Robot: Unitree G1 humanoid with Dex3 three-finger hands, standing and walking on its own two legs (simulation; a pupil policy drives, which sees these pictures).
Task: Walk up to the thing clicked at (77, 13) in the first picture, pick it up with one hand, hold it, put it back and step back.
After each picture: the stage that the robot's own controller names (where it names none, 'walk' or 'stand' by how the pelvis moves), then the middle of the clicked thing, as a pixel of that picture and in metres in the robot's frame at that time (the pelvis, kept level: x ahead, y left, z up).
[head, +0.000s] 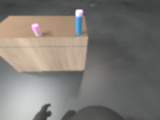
stand; (79, 23) +0.93 +0.18 +0.08
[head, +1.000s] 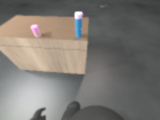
walk; (78, 26) +0.85 +0.20 +0.09
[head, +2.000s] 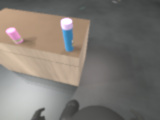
stand; (68, 37) +0.55 +0.22 +0.11
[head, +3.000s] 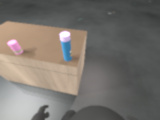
stand; (66, 48) +0.51 +0.23 +0.08
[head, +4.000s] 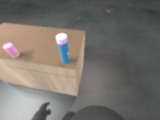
stand; (64, 50) +0.48 +0.23 +0.08
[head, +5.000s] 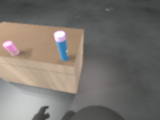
stand; (62, 47) +0.51 +0.25 +0.08
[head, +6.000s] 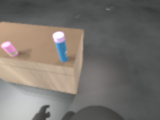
stand; (61, 48) +0.49 +0.25 +0.08
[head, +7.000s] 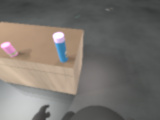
stand; (61, 49) +0.49 +0.25 +0.08
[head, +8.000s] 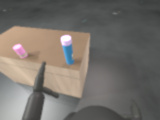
rise first; (68, 51) +0.48 +0.23 +0.08
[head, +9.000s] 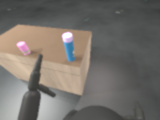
go down; (69, 48) +0.51 +0.23 +0.08
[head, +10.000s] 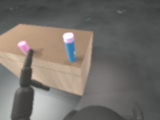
go down; (70, 49) +0.50 +0.23 +0.08
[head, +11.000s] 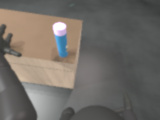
go down; (61, 42) +0.50 +0.20 +0.10
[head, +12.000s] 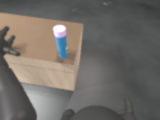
approach; (62, 44) +0.51 +0.21 +0.10
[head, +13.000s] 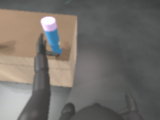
close; (53, 39) +0.50 +0.23 +0.13
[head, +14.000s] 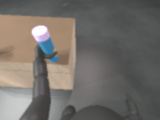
lift; (48, 47) +0.44 +0.25 +0.13
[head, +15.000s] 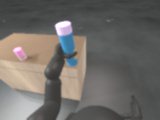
lift; (68, 47) +0.35 +0.15 +0.26
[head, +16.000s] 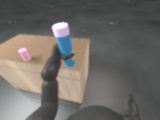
hold; (66, 48) +0.34 +0.17 +0.27
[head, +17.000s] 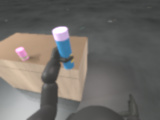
hold; (65, 51) +0.34 +0.17 +0.24
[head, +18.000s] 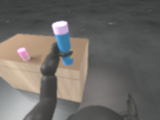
crouch; (64, 46) +0.36 +0.18 +0.27
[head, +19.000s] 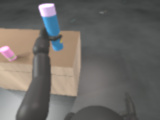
crouch; (53, 30) +0.47 +0.22 +0.28
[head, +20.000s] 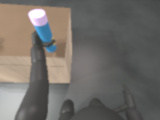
lower; (45, 35) +0.51 +0.24 +0.14
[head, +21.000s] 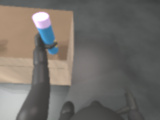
lower; (48, 37) +0.49 +0.24 +0.14
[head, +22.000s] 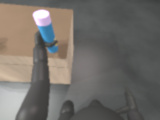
lower; (48, 35) +0.50 +0.24 +0.14
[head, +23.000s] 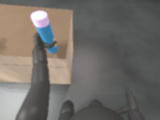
lower; (47, 36) +0.50 +0.24 +0.14
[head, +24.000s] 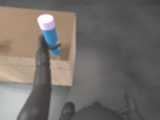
open; (51, 38) +0.49 +0.23 +0.13
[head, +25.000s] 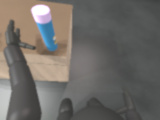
rise; (47, 32) +0.50 +0.23 +0.14
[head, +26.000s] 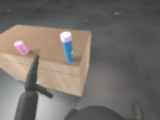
sink last; (68, 48) +0.49 +0.23 +0.11
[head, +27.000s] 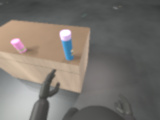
stand; (67, 47) +0.50 +0.22 +0.09
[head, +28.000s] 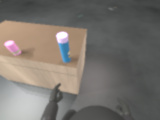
stand; (64, 49) +0.48 +0.23 +0.09
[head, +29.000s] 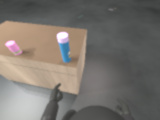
stand; (65, 49) +0.48 +0.23 +0.08
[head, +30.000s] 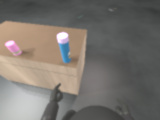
stand; (65, 49) +0.48 +0.23 +0.08
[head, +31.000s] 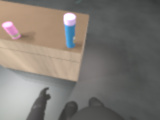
walk; (70, 33) +0.58 +0.18 +0.10
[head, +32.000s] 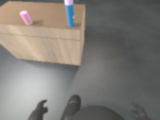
walk; (70, 13) +0.88 +0.26 +0.11
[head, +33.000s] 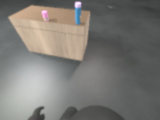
stand; (78, 14) +1.18 +0.24 +0.10
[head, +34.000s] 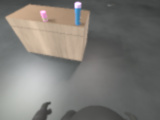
stand; (77, 14) +1.15 +0.23 +0.08
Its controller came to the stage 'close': yes
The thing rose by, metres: 0.19
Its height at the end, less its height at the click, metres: +0.00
